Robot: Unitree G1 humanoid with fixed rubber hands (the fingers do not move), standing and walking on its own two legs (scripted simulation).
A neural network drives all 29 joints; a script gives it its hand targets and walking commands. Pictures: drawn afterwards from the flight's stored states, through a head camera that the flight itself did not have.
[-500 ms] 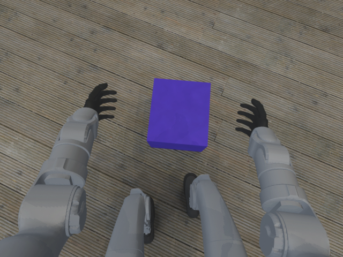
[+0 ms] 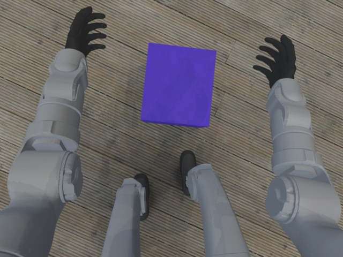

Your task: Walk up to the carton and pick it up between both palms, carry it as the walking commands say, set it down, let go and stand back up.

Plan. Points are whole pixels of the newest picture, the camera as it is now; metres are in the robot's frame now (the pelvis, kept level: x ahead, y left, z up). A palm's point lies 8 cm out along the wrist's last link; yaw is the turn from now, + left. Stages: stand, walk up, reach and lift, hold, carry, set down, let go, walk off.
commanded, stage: reach and lift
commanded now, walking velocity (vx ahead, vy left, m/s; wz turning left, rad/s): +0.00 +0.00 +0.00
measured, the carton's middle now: (177, 90) +0.52 -0.09 -0.55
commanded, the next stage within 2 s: none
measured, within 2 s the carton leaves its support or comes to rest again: neither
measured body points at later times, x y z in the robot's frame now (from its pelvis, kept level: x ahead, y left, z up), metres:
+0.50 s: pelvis -0.02 +0.01 -0.12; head +0.31 -0.02 +0.18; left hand +0.54 +0.12 -0.26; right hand +0.45 -0.28 -0.26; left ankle +0.03 +0.12 -0.61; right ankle +0.11 -0.11 -0.61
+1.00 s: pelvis -0.05 +0.01 -0.24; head +0.31 -0.03 +0.03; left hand +0.54 +0.11 -0.39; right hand +0.46 -0.27 -0.40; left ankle +0.03 +0.12 -0.61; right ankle +0.11 -0.11 -0.61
